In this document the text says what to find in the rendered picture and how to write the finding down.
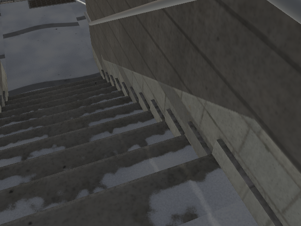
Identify stairs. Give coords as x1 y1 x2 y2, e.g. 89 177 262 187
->
0 76 198 225

